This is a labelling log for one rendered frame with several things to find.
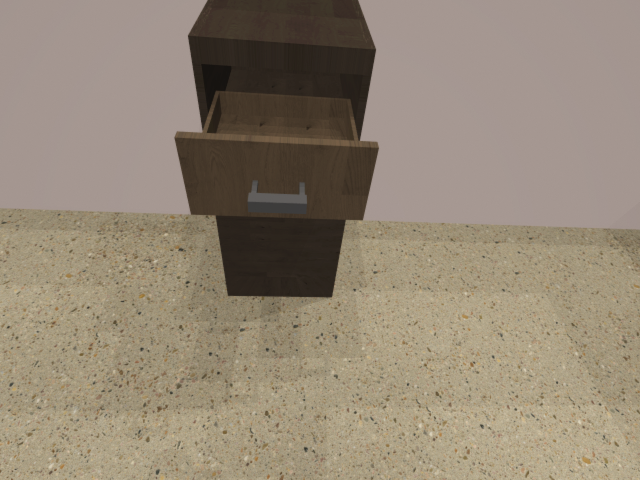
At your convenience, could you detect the drawer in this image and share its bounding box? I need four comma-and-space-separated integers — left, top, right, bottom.
174, 91, 379, 220

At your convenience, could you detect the cabinet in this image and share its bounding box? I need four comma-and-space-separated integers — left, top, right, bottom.
188, 0, 376, 297

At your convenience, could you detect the handle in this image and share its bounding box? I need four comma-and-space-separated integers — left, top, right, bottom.
248, 180, 307, 214

